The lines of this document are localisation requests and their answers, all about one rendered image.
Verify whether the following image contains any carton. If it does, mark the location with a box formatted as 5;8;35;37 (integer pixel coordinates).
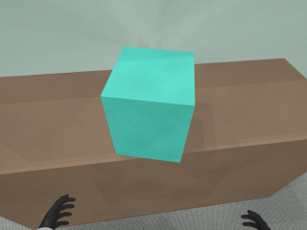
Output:
100;46;195;163

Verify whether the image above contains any robot left hand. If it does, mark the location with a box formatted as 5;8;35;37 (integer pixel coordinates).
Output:
38;194;76;230

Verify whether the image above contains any pedestal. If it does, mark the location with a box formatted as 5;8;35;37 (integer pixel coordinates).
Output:
0;58;307;230

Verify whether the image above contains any robot right hand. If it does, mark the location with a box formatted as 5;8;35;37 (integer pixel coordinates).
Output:
241;210;271;230

